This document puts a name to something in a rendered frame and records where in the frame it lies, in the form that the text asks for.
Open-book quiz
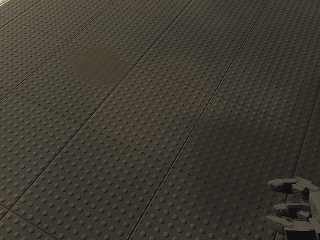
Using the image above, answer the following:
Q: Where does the right robot hand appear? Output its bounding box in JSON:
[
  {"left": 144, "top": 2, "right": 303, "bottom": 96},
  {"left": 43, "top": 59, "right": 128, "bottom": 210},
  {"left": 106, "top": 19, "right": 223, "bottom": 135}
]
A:
[{"left": 265, "top": 176, "right": 320, "bottom": 240}]

